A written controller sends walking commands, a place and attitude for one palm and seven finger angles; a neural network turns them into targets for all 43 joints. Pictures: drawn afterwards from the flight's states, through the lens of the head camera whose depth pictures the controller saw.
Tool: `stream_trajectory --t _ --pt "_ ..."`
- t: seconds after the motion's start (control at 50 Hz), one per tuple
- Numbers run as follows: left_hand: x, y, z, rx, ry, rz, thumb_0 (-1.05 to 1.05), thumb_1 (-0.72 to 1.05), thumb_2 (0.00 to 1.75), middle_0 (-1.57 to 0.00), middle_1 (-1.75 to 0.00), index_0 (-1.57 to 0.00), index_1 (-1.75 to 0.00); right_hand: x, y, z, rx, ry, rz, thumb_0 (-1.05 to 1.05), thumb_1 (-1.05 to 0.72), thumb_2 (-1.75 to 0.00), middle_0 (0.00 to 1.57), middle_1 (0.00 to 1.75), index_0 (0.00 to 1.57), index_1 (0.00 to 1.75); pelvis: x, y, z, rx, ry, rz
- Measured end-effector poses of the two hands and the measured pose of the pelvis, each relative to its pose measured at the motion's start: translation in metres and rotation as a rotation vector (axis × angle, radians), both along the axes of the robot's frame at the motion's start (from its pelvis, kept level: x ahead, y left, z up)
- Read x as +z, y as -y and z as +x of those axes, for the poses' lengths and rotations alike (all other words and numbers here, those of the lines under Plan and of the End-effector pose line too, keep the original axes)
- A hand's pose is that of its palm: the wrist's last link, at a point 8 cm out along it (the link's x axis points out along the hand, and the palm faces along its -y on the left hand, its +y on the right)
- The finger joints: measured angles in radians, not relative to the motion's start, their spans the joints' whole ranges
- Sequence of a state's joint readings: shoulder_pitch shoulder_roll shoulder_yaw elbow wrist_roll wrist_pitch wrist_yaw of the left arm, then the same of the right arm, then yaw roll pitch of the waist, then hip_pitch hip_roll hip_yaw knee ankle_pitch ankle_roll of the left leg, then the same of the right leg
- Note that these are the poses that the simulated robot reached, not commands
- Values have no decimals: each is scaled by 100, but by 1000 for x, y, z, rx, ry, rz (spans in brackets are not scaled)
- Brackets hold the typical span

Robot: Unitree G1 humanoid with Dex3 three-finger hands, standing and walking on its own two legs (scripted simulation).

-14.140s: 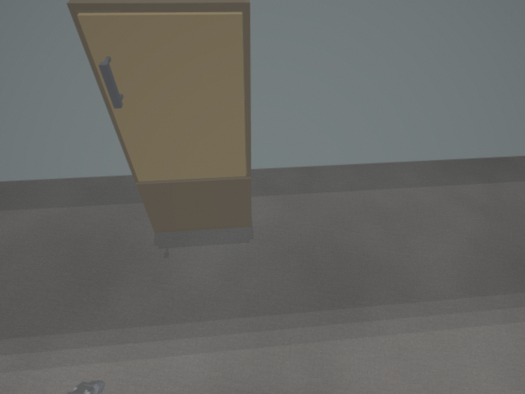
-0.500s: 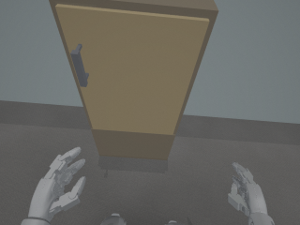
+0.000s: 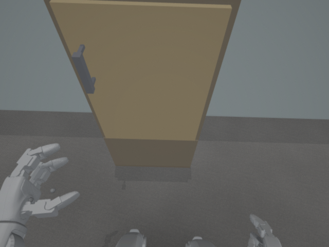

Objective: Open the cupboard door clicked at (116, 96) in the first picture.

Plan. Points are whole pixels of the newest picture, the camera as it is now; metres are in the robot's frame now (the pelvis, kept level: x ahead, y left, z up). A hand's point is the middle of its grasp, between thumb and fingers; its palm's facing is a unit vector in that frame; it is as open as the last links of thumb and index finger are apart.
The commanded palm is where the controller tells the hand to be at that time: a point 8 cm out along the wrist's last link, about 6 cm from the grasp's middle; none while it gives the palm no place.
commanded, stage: raise the hand with hooked fingers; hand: left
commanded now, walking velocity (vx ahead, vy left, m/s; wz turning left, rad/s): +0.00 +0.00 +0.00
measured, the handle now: (86, 69) +0.56 +0.26 +0.09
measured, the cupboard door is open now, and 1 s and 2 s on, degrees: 0 0 0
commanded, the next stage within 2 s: move the hooked fingers beside the handle in 1.20 s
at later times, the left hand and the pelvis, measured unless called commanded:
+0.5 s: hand (30, 172) +0.25 +0.29 +0.08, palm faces +0.04 -1.00 -0.05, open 13.8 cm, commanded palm +0.23 +0.34 +0.09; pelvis +0.00 +0.03 +0.02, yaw +1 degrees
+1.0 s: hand (37, 152) +0.29 +0.28 +0.09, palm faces +0.04 -1.00 -0.01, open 14.0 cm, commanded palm +0.26 +0.33 +0.10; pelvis +0.00 +0.01 +0.02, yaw +0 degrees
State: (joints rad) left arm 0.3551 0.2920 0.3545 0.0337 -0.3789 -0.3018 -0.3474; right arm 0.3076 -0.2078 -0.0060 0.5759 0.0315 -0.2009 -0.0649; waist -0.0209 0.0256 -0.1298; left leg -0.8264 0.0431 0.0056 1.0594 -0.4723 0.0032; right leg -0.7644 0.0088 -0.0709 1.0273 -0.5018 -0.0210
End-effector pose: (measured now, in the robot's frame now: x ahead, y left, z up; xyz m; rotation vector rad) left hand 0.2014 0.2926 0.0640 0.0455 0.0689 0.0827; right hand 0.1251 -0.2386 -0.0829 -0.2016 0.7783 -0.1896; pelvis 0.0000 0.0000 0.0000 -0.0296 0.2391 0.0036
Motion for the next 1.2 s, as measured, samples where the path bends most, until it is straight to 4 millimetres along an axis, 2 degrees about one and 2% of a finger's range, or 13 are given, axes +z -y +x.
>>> stream_trajectory --t 0.06,0.16,0.2,0.26,0.36,0.44,0.54,0.66,0.74,0.86,0.98,1.2 --pt "3 -9 -4 15 48 33 0 -1 51 -27 -89 -26 -89 4 7 -4 14 -12 -43 2 -91 -90 20 30 21 30 0 -6 -1 10 -1 -6" --pt "-15 -9 1 -76 -7 9 0 -13 46 -27 -97 -27 -96 13 10 4 34 18 -93 2 -91 -90 20 30 21 30 -2 -14 -6 17 8 -16" --pt "-16 -10 5 -104 -15 2 0 -18 44 -28 -100 -27 -99 20 6 10 40 46 -102 2 -91 -90 20 30 21 30 0 -17 -7 15 16 -18" --pt "-2 -15 11 -99 35 8 -1 -25 41 -29 -104 -28 -104 32 -3 20 53 94 -98 2 -91 -90 20 30 21 30 4 -20 -6 14 31 -20" --pt "25 -36 20 -31 121 27 -1 -36 36 -30 -111 -29 -111 42 -23 35 96 144 -62 1 -91 -90 20 30 21 30 10 -23 -4 21 50 -24" --pt "23 -47 26 -25 53 14 -1 -43 33 -30 -116 -29 -115 43 -35 41 122 147 -34 1 -91 -90 20 30 21 30 14 -25 -3 26 56 -25" --pt "17 -51 34 -49 -11 -1 -1 -47 32 -30 -118 -29 -118 41 -38 39 132 122 -33 1 -90 -90 20 30 21 30 17 -26 -3 26 64 -24" --pt "38 -58 50 -35 90 16 -2 -49 31 -30 -120 -30 -119 38 -29 27 117 69 -51 1 -90 -90 21 30 21 30 20 -22 -2 22 70 -20" --pt "44 -64 63 -38 78 3 -2 -49 31 -30 -120 -30 -119 37 -19 19 91 36 -60 1 -90 -90 21 30 21 30 22 -20 0 22 70 -18" --pt "34 -54 71 -80 2 -27 -2 -49 30 -30 -120 -29 -119 39 -4 9 53 17 -68 1 -91 -90 20 30 21 30 25 -17 3 9 61 -12" --pt "27 -45 69 -55 42 -35 -2 -49 30 -30 -120 -30 -120 39 5 8 50 1 -84 1 -91 -90 20 30 21 30 24 -12 3 3 57 -7" --pt "35 -40 69 -66 49 -14 -2 -49 30 -30 -120 -30 -120 37 1 20 55 27 -54 1 -91 -90 20 30 21 30 24 -7 5 8 62 -7"
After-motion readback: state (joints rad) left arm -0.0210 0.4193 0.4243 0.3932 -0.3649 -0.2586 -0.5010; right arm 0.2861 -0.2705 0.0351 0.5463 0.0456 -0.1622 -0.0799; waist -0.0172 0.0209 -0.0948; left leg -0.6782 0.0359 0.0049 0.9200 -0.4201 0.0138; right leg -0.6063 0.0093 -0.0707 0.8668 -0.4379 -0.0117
